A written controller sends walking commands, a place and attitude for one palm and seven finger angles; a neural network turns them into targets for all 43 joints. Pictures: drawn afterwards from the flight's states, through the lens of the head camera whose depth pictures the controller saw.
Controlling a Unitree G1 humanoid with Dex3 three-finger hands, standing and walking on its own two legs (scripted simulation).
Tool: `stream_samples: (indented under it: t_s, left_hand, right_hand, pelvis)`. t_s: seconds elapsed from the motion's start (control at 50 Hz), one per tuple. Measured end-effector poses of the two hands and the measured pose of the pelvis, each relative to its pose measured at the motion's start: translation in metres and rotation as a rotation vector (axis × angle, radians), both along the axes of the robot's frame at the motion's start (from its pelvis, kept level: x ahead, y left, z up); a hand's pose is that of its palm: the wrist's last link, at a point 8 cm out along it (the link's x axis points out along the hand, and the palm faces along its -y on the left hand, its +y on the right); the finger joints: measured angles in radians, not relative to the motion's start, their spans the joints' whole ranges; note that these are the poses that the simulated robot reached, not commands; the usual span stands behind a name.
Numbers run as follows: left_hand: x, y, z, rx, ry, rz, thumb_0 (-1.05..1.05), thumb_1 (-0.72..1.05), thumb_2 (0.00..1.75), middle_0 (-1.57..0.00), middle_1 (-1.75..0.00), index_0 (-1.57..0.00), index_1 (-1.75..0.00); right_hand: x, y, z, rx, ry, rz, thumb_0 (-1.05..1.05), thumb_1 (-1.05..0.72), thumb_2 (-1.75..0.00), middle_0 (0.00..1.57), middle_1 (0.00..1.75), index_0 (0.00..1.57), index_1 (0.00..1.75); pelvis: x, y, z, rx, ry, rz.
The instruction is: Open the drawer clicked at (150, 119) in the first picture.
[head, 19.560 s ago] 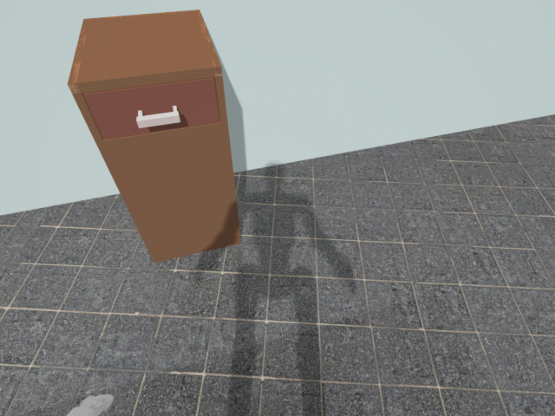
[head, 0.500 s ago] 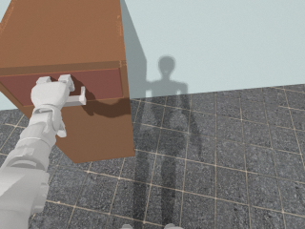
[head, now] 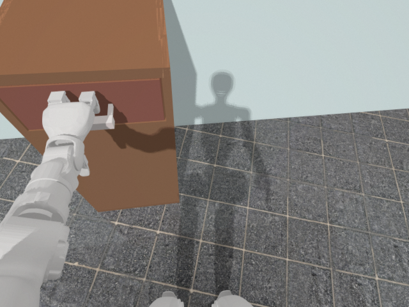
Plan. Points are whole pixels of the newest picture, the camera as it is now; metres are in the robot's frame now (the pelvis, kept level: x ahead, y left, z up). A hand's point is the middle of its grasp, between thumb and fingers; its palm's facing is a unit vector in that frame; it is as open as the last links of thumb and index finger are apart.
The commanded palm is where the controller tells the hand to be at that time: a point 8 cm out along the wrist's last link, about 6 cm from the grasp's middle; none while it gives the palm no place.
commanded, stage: lower the fingers behind the handle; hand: left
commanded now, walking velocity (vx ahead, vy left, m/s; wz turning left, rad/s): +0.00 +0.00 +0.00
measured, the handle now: (88, 116) +0.53 +0.25 +0.00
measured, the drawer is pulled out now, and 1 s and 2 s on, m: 0.00 0.00 0.00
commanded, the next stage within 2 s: lift the fingers back up to retry in 0.40 s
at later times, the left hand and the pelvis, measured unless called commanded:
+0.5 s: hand (79, 135) +0.47 +0.25 +0.01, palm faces -0.02 +0.00 -1.00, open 13.8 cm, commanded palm +0.45 +0.25 +0.04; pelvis -0.02 +0.00 -0.01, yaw +0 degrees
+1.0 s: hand (69, 123) +0.47 +0.26 +0.04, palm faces -0.01 -0.05 -1.00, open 13.8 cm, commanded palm +0.45 +0.25 +0.11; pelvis +0.01 +0.01 +0.02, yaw +1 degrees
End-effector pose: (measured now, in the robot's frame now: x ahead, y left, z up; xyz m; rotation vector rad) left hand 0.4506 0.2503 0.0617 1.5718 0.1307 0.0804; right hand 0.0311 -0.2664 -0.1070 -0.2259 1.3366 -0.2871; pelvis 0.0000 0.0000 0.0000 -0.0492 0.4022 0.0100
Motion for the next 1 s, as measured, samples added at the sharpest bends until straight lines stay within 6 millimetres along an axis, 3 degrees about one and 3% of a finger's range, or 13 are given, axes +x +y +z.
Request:
stream_samples:
  t_s: [0.26,0.46,0.76,1.0]
  left_hand:
    - [-0.004,0.001,-0.003,-0.004,-0.011,-0.01,0.0,-0.49,0.3,-0.16,-1.24,-0.32,-1.2]
    - [-0.002,0.001,-0.002,-0.002,-0.01,-0.005,0.0,-0.49,0.3,-0.18,-1.25,-0.32,-1.2]
    - [0.001,0.004,0.006,-0.051,0.023,0.0,0.0,-0.49,0.3,-0.23,-1.22,-0.32,-1.2]
    - [0.002,0.011,0.036,-0.049,-0.022,-0.012,-0.01,-0.49,0.3,-0.3,-1.2,-0.32,-1.2]
  right_hand:
    - [-0.033,0.006,-0.008,0.003,0.048,-0.021,0.0,-0.9,-0.9,0.2,0.3,0.2,0.3]
    - [-0.043,0.006,-0.008,-0.004,0.054,-0.025,0.0,-0.9,-0.9,0.2,0.3,0.2,0.3]
    - [-0.033,0.008,0.004,-0.01,0.034,-0.035,0.0,-0.9,-0.9,0.2,0.3,0.2,0.3]
    - [-0.007,0.01,0.013,0.008,0.024,-0.022,0.0,-0.9,-0.9,0.2,0.3,0.2,0.3]
  pelvis:
    - [-0.012,0.002,-0.008,-0.004,0.008,0.0]
    - [-0.016,0.004,-0.009,-0.008,0.01,0.001]
    - [-0.008,0.007,0.002,-0.009,-0.013,0.0]
    - [0.012,0.011,0.016,-0.011,-0.054,0.015]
